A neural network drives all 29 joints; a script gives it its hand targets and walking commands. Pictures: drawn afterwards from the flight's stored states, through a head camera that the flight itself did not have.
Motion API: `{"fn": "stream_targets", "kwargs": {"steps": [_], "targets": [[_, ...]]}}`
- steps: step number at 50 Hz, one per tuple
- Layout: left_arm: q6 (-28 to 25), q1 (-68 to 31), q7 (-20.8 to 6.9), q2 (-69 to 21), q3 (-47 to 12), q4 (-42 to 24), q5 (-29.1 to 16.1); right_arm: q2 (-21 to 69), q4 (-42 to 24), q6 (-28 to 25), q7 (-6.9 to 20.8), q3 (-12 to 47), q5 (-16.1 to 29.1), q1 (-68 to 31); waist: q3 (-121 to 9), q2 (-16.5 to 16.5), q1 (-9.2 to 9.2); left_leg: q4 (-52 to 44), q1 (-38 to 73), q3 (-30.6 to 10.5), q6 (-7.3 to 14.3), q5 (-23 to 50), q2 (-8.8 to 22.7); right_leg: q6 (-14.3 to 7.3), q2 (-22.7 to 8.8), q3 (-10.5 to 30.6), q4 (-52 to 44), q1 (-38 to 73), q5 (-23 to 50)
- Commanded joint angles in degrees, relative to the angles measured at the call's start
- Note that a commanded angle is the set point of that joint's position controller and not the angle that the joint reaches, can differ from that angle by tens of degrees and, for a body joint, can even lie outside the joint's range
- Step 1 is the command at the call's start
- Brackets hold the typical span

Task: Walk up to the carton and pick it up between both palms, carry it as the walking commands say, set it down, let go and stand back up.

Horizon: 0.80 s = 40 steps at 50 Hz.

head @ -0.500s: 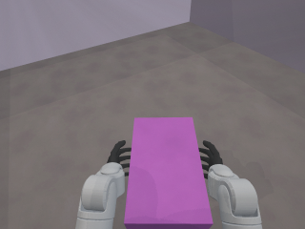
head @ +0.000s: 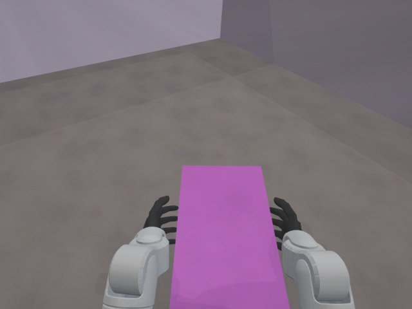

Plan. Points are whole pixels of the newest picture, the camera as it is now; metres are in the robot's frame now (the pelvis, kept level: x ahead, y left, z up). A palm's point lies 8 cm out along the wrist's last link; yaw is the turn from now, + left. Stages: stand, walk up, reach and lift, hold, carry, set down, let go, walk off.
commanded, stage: carry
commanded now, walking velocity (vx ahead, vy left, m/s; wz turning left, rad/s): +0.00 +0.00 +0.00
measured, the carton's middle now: (220, 257) +0.24 +0.01 +0.01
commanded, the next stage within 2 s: none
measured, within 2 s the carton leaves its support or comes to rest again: neither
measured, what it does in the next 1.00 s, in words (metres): steps on the spot: right foot, then right foot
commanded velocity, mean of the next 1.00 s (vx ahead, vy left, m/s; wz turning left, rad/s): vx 0.31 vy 0.00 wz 0.37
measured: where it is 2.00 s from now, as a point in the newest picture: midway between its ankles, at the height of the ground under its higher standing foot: (157, 276)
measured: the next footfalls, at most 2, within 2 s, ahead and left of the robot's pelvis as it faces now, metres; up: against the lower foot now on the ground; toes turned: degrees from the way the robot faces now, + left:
right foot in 0.16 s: -0.02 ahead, -0.13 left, +0.00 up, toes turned -9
right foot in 1.00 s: +0.06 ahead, -0.08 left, +0.00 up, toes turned +2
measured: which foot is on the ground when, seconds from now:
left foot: down 0.00-1.00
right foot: up 0.00-0.14, down 0.16-0.72, up 0.74-0.98, down 1.00-1.00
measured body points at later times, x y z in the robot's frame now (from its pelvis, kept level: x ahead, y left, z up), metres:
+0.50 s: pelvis -0.08 -0.02 -0.01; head -0.13 -0.02 +0.44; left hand +0.18 +0.09 +0.07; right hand +0.18 -0.16 +0.08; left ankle -0.03 +0.10 -0.74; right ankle -0.06 -0.13 -0.74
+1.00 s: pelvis -0.01 +0.02 +0.01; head -0.02 +0.02 +0.46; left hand +0.24 +0.18 +0.08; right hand +0.28 -0.06 +0.08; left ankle -0.03 +0.10 -0.74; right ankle +0.01 -0.08 -0.73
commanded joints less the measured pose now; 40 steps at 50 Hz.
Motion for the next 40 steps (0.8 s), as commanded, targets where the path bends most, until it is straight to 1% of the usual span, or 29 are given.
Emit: {"fn": "stream_targets", "kwargs": {"steps": [1,2,3,5,6,8,9,10,11,13,14,15,17,19,20,23,24,25,26,28,29,30,32,33,34,36,37,38,40], "targets": [[-3.54,-30.25,-10.99,-56.54,-26.82,-9.35,-14.91,51.97,-10.65,-2.71,6.4,19.02,9.77,-22.86,-14.11,10.77,-3.01,-9.69,7.02,-10.55,3.38,10.41,11.87,0.16,0.1,-3.48,-12.66,5.89,-6.39],[-3.03,-26.07,-10.54,-55.93,-25.13,-7.24,-13.59,51.92,-10.72,-2.15,5.95,20.27,10.65,-23.21,-13.15,11.57,-3.39,-9.95,7.89,-12.11,4.37,15.71,13.11,-0.13,0.41,-4.87,-18.2,6.67,-7.22],[-2.86,-26.1,-10.27,-55.78,-24.77,-6.58,-13.71,51.94,-9.48,-1.31,5.76,20.42,9.93,-20.84,-14.08,7.93,-3.74,-7.91,10.26,-11.73,4.8,24.19,13.77,-0.22,1.51,-6.87,-22.1,7.18,-7.02],[-2.17,-24.64,-10.26,-53.12,-22.58,-4.55,-12.23,51.43,-4.26,-0.43,5.75,19.57,9.87,-20.33,-12.9,12.06,-3.09,-4.26,7.22,-9.99,5.22,27.49,12.95,-0.47,0.71,-7.42,-36.85,14.44,-1.53],[-2.15,-22.54,-10.18,-53.59,-21.3,-3.31,-11.19,52.04,-4.5,-0.29,5.82,20.54,10.65,-21.2,-13.35,8.9,-2.78,-1.43,7.52,-9.21,3.95,30.7,12.2,-0.82,0.18,-7.13,-45.42,18.64,4.2],[-2.63,-22.72,-10.64,-54.96,-21.44,-3.29,-11.63,53.15,-2.62,-0.48,6.19,20.24,10.47,-19.32,-18.33,3.51,-3.76,2.49,1.75,-9.33,0.66,23.91,8.88,-2.58,-6.67,2.33,-46.2,30.01,13.55],[-3.81,-26.56,-10.86,-55.57,-21.75,-6.21,-12.35,55.84,-3.41,-0.46,6.85,22.3,11.09,-19.65,-18.78,-8.4,-3.65,3.7,-6.11,-5.12,-2.61,11.9,4.92,-4.81,-13.26,7.85,-40.1,32.77,35.95],[-3.85,-25.13,-10.95,-56.83,-19.28,-3.02,-10.68,56.54,-6.75,-0.96,7.15,24.35,13.52,-27.17,-14.16,-10.29,-3.56,3.24,-8.88,-4.18,-3.58,-0.56,3.81,-7.95,-14.41,8.9,-41.63,28.95,33.99],[-4.81,-25.31,-11.43,-59.73,-18.72,-3.98,-11.0,59.87,-10.91,-1.89,7.72,28.05,16.36,-33.08,-14.97,-10.42,-3.26,4.3,-8.13,-2.36,-4.1,-2.69,2.79,-7.77,-14.52,8.22,-42.64,26.98,29.65],[-5.14,-26.12,-11.09,-58.48,-17.69,-2.75,-10.03,58.66,-9.17,-1.51,7.28,27.54,15.2,-32.47,-9.93,-9.85,-3.43,3.37,-7.85,-2.58,-4.34,0.34,2.48,-7.24,-12.24,5.86,-45.42,22.57,17.08],[-5.63,-26.63,-11.22,-57.05,-19.03,-8.06,-11.38,58.12,-9.12,-1.78,7.61,26.56,15.14,-28.72,-13.23,-6.54,-3.49,2.05,-4.58,-3.19,-3.57,2.39,2.04,-6.32,-11.35,6.61,-45.18,21.94,14.28],[-5.25,-23.81,-11.26,-57.02,-17.87,-4.54,-10.6,58.53,-7.99,-1.48,7.59,27.53,15.47,-28.85,-14.32,-8.0,-3.48,1.23,-3.23,-4.81,-2.49,5.55,2.63,-5.54,-10.83,5.31,-44.34,23.16,16.84],[-5.47,-25.93,-11.23,-57.12,-18.81,-7.71,-11.29,58.98,-9.37,-1.76,7.47,27.4,15.7,-29.48,-16.45,-5.19,-3.18,1.12,-2.51,-4.59,-2.25,3.99,1.75,-5.69,-10.88,5.95,-44.56,23.83,15.23],[-5.48,-27.48,-10.97,-56.29,-20.07,-9.27,-10.96,58.78,-7.65,-1.46,8.1,26.33,15.15,-28.01,-15.6,-2.27,-3.09,-1.59,-1.02,-5.46,-1.9,3.45,2.15,-5.73,-9.13,4.67,-45.71,19.75,0.44],[-4.84,-27.08,-10.72,-55.95,-19.88,-7.91,-10.85,57.76,-5.92,-1.28,7.69,24.97,14.15,-26.13,-13.34,2.63,-3.05,-1.83,-0.27,-3.14,-2.28,4.46,1.59,-5.53,-9.11,4.03,-45.17,18.27,-0.8],[-4.71,-29.38,-10.91,-57.47,-21.78,-9.49,-12.25,58.56,-8.52,-1.82,7.67,25.34,14.74,-30.73,-14.29,-1.36,-2.7,-1.82,-1.37,-4.57,-1.06,-8.41,0.82,-5.49,-9.58,4.43,-46.5,18.52,-17.02],[-4.68,-31.14,-11.15,-56.51,-22.78,-11.5,-13.02,57.23,-8.63,-1.94,7.83,23.66,13.79,-29.29,-10.43,-0.35,-2.9,-4.82,-5.0,-6.19,-0.55,-12.25,0.91,-3.53,-7.47,0.09,-44.12,16.77,-18.29],[-3.56,-27.97,-10.86,-55.51,-21.52,-9.1,-12.41,55.83,-6.55,-0.95,7.13,23.06,12.78,-26.98,-9.19,-1.23,-2.74,-7.03,-7.1,-8.6,0.14,-13.66,1.98,-3.83,-7.12,0.6,-44.1,17.87,-18.83],[-3.62,-28.86,-10.55,-55.15,-21.98,-9.47,-12.38,54.92,-5.03,-0.29,6.98,22.12,11.59,-25.28,-10.75,-1.72,-2.47,-4.97,-4.77,-6.85,-0.09,-11.67,1.23,-4.26,-8.75,2.71,-46.78,18.71,-18.37],[-2.63,-26.68,-10.29,-53.79,-20.82,-6.56,-11.18,53.01,-4.38,-0.22,6.63,21.47,11.08,-25.85,-7.56,1.17,-2.47,-5.04,-7.39,-4.69,-0.46,-10.14,-1.42,-3.92,-8.37,-0.68,-45.78,20.51,-18.23],[-3.0,-30.23,-10.51,-55.75,-22.25,-8.83,-12.39,55.72,-4.39,-0.06,7.14,22.03,11.35,-26.97,-8.37,-4.09,-2.11,-1.3,-8.01,-3.63,-0.69,-6.52,-2.05,-5.14,-11.07,2.21,-49.52,23.09,-19.37],[-2.56,-28.42,-10.04,-54.77,-21.79,-6.2,-11.02,53.69,-4.39,0.12,6.9,21.15,10.9,-27.27,-4.76,-3.44,-2.61,1.99,-6.95,-3.97,-0.57,-6.77,-1.55,-5.1,-13.79,4.12,-51.42,18.55,-23.19],[-2.18,-28.15,-10.56,-55.96,-21.71,-5.77,-12.27,53.93,-6.27,0.24,6.74,21.3,10.76,-26.95,-7.32,-7.51,-3.02,1.92,-2.32,-1.08,-1.02,-3.31,-2.51,-4.83,-14.59,0.4,-50.87,19.06,-21.99],[-2.34,-29.68,-10.81,-57.11,-22.15,-7.44,-12.63,55.98,-6.43,0.25,6.96,22.31,11.52,-28.49,-5.87,-6.97,-3.06,0.34,-2.01,-2.31,-1.13,-3.46,-1.86,-4.62,-14.32,-0.61,-49.49,17.53,-21.34],[-2.99,-33.61,-10.64,-58.57,-23.87,-10.22,-13.73,55.65,-6.63,-0.21,7.18,19.75,10.61,-27.41,-6.61,0.16,-3.57,-1.47,2.53,-4.68,-0.11,-4.02,-2.03,-3.0,-13.16,-3.38,-44.36,12.09,-20.87],[-1.22,-28.0,-10.13,-54.94,-21.33,-6.23,-10.86,53.42,-1.36,0.91,6.57,19.15,10.26,-22.63,-6.25,12.97,-4.67,-23.81,4.06,-30.52,4.87,-26.73,10.33,1.2,-2.56,-11.77,-20.81,5.63,-12.89],[-2.42,-34.5,-10.55,-57.17,-24.79,-12.12,-12.82,57.47,-3.44,0.4,7.2,19.82,10.72,-24.53,-5.71,11.4,-4.18,-25.74,3.89,-35.21,7.12,-24.95,13.26,0.69,-2.44,-6.25,-15.32,4.35,-10.31],[-2.18,-32.6,-10.31,-57.3,-24.47,-9.71,-12.52,56.3,-3.67,-0.04,6.87,19.25,10.46,-24.06,-6.19,11.34,-4.27,-23.6,9.57,-35.62,8.62,-19.55,13.38,-0.07,-3.9,-2.15,-14.94,-0.7,-10.14],[-2.78,-29.07,-10.97,-59.62,-24.73,-9.21,-13.14,57.52,-7.96,-0.96,7.29,21.3,11.88,-25.2,-11.28,5.45,-4.45,-22.51,13.11,-30.14,8.36,-9.7,11.63,0.06,-3.7,-0.96,-17.93,0.38,-7.27]]}}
